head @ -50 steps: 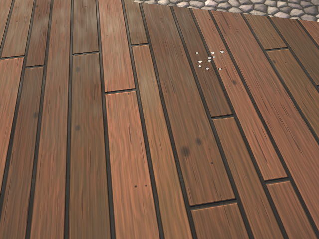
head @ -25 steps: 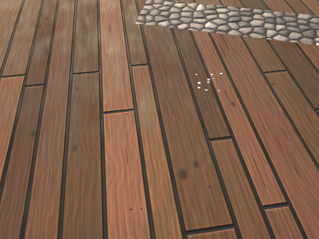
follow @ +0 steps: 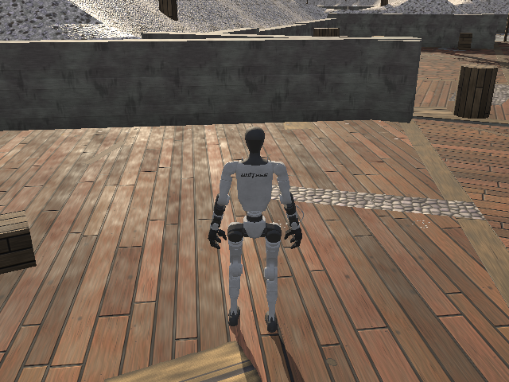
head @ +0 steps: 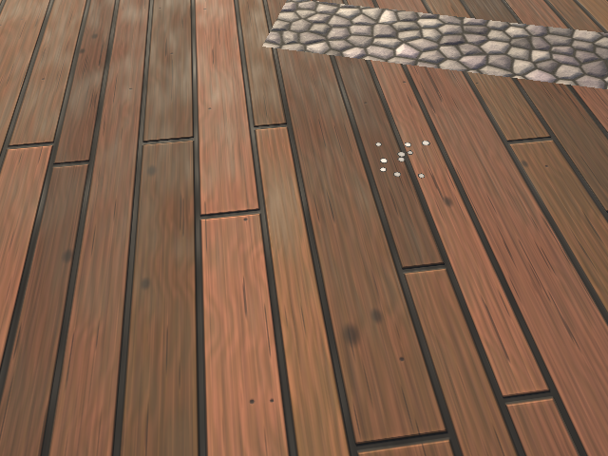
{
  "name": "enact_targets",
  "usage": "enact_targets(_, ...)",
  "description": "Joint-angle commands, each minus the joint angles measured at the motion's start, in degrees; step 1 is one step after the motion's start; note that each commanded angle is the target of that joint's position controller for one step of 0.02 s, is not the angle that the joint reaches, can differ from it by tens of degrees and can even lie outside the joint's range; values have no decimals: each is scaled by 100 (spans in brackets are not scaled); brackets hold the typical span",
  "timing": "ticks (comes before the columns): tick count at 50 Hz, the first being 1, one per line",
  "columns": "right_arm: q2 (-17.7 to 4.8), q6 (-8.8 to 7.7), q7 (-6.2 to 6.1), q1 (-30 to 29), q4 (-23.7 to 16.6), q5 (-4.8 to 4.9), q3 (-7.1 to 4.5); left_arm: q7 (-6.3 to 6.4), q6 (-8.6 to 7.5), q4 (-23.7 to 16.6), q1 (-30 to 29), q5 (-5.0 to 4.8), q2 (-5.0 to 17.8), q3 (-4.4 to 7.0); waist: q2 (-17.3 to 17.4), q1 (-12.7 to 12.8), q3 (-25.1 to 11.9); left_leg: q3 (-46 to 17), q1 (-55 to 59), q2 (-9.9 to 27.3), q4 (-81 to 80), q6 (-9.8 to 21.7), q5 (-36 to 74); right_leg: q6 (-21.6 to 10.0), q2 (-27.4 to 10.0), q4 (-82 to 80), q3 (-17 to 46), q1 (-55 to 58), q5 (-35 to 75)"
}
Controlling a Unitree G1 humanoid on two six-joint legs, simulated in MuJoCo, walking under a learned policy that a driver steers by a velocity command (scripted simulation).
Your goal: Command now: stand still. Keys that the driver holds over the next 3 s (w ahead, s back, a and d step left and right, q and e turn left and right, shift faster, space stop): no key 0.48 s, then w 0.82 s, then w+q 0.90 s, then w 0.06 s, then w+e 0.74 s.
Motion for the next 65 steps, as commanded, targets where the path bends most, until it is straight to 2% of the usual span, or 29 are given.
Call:
enact_targets(1, -619, -40, -26, 38, -136, -2, -86, 21, -45, -76, 256, -4, 597, 103, -34, 6, -22, -65, 430, 87, -276, 174, 832, -37, -263, -609, 215, -612, 913)
enact_targets(24, -412, -50, -61, 506, -78, 10, -27, 38, -40, 368, 610, -29, 371, 45, -17, 40, 90, -33, 337, 44, -277, 191, 783, -29, -215, -622, 123, -681, 795)
enact_targets(26, -332, -39, -70, 634, -19, 31, -14, 64, -14, 450, 749, -61, 388, 65, -128, 60, 47, 207, 262, -185, -97, 216, -563, -134, -152, -739, 129, -721, -710)
enact_targets(28, -366, -97, -61, 529, -112, 53, -39, 101, -7, 350, 722, -123, 662, 158, -425, 138, 481, 405, -456, -378, 401, 300, -1932, -487, -477, -1023, 680, -990, -2517)
enact_targets(29, -286, -185, -27, 358, -223, 53, -22, 100, -46, 344, 883, -158, 797, 209, -662, 243, 661, 474, -867, -379, 810, 318, -1829, -729, -880, -1322, 1250, -929, -3004)
enact_targets(30, -159, -296, 29, 251, -317, 70, 6, 92, -101, 339, 958, -191, 995, 287, -988, 288, 780, 568, -1190, -310, 1395, 322, -1363, -1019, -1427, -1661, 1961, -803, -3202)
enact_targets(31, -152, -400, 85, 163, -390, 91, 10, 85, -152, 306, 923, -201, 1056, 332, -1037, 302, 937, 402, -1412, -70, 1788, 393, -1162, -1256, -1818, -1843, 2450, -836, -3050)
enact_targets(32, -161, -489, 139, 155, -444, 132, 2, 70, -201, 253, 820, -179, 988, 327, -986, 235, 1022, 299, -1589, 78, 1894, 482, -1302, -1325, -1949, -1842, 2563, -765, -2718)
enact_targets(34, -162, -629, 217, 407, -440, 198, -13, 22, -242, 123, 503, -234, 862, 312, -829, -21, 960, 367, -1087, 136, 911, 637, -1346, -1063, -1693, -1530, 1981, -739, -1932)
enact_targets(36, -270, -658, 230, 1423, 0, 161, -133, -13, -227, -14, 230, -256, 834, 304, -497, -398, 538, 591, 849, -239, -14, 535, -323, -709, -982, -701, 1036, -1499, -903)
enact_targets(37, -575, -658, 219, 2194, 154, 130, -249, -41, -280, -123, 41, -204, 629, 234, 308, -697, 196, -549, 1735, 450, -537, 721, -596, -427, -473, 840, 343, -2066, -21)
enact_targets(38, -1357, -678, 252, 3004, 221, 163, -424, -31, -385, -338, 97, -172, 212, 136, 1863, -830, -271, -3052, 2609, 1785, -1501, 1542, -1243, -84, 224, 2719, -323, -3196, -771)
enact_targets(39, -966, -758, 279, 2754, 179, 43, -275, -36, -472, -391, -11, -274, 378, 177, 1262, -617, -96, -4076, 2295, 2238, -1836, 1862, -1827, -149, 48, 3969, 309, -3711, -1349)
enact_targets(40, -658, -822, 282, 2175, -27, 41, -181, -86, -537, -420, -84, -365, 471, 201, 721, -361, 379, -3483, 1963, 2149, -1804, 1719, -1788, -311, -293, 4461, 505, -4079, -881)
enact_targets(41, -501, -847, 310, 1779, -194, 40, -122, -124, -576, -369, -75, -343, 474, 208, 480, -219, 452, -2732, 1770, 1835, -1839, 1509, -1478, -401, -537, 4442, 435, -4073, -297)
enact_targets(43, -291, -802, 345, 1603, -304, 29, -25, -155, -606, -378, -250, -215, 679, 331, 384, -115, 489, -1553, 1584, 1350, -1917, 1156, -99, -394, -808, 3848, 231, -3840, 462)
enact_targets(44, -214, -755, 328, 1758, -283, 11, 8, -193, -583, -374, -271, -200, 629, 345, 491, -119, 401, -1160, 1560, 1173, -1913, 1078, 491, -337, -832, 3649, 103, -3662, 626)
enact_targets(47, -427, -667, 215, 2088, -276, -19, 2, -249, -489, -561, -753, -171, 325, 282, 393, -176, 407, -673, 1479, 1089, -1980, 1180, 1580, -74, -819, 2990, -168, -3740, 974)
enact_targets(50, -604, -616, 127, 2075, -398, -34, -15, -269, -492, -926, -1663, -171, 180, 178, 376, -321, 589, -343, 1036, 970, -2174, 1171, 1611, 54, -653, 1632, -353, -3393, 1591)
enact_targets(55, -690, -604, 97, 2379, -347, 81, -85, -395, -520, -1241, -2366, -230, 333, 150, 467, -324, 763, -153, 1389, 1229, -2178, 1144, 1828, -142, -464, 582, -381, -2974, 1954)
enact_targets(57, -771, -568, 93, 2259, -391, 76, -135, -442, -558, -1273, -2238, -225, 504, 214, 514, -89, 537, -47, 1814, 1347, -1751, 1032, 2894, -328, -343, 385, -389, -2615, 1737)
enact_targets(58, -856, -538, 93, 2179, -431, 50, -170, -442, -565, -1215, -1937, -220, 653, 286, 640, 117, 230, 3, 1974, 1371, -1318, 968, 3955, -427, -181, 430, -477, -2129, 1574)
enact_targets(59, -899, -484, 98, 2081, -472, 11, -191, -419, -558, -1034, -1260, -228, 852, 401, 751, 490, -246, 119, 1975, 1289, -501, 883, 4944, -560, 17, 488, -594, -1272, 1440)
enact_targets(60, -853, -443, 109, 1981, -547, -18, -167, -374, -527, -727, -267, -245, 1086, 537, 735, 962, -826, 266, 1486, 1052, 694, 718, 5081, -733, 33, 450, -565, 70, 1494)
enact_targets(61, -627, -451, 129, 2038, -709, -112, -70, -305, -484, -515, 750, -165, 1516, 646, 25, 1195, -1636, 415, 47, 681, 2574, 571, 3073, -1105, -1149, 549, 872, 1894, 1102)
enact_targets(62, 343, -586, 223, 2871, -674, -17, 166, -371, -480, -373, 1038, -81, 1685, 651, -1630, 637, -2627, -14, -1860, -476, 4537, 282, -1691, -2069, -2476, -474, 3937, 3433, -482)
enact_targets(63, -298, -760, 245, 2290, -718, 156, 21, -380, -504, -390, 733, -120, 1122, 501, -1083, 808, -2042, -658, -2462, -241, 5202, 442, -1876, -1761, -2227, -1089, 4225, 2958, -821)
enact_targets(64, -627, -860, 246, 1650, -963, 306, -79, -365, -540, -478, 136, -135, 907, 432, -858, 648, -1076, -460, -2814, 38, 5259, 540, -1392, -1504, -2084, -1182, 3249, 2050, -320)
enact_targets(65, -667, -900, 192, 1336, -1032, 283, -93, -378, -582, -585, -383, -110, 783, 382, -200, 437, -687, -354, -2514, 354, 4986, 555, -828, -1385, -1910, -1323, 2503, 1091, 583)
Next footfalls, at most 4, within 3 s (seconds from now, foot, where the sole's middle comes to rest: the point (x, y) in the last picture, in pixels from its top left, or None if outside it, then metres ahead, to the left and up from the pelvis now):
1.20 right None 0.46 -0.09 -0.78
1.78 left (246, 361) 0.75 0.17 -0.78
2.26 right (280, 251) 1.09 0.09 -0.78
2.72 left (173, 231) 1.17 0.40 -0.78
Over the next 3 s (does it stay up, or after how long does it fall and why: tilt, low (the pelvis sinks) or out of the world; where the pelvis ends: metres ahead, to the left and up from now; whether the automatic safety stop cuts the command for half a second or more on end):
stays up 1.21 0.29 0.01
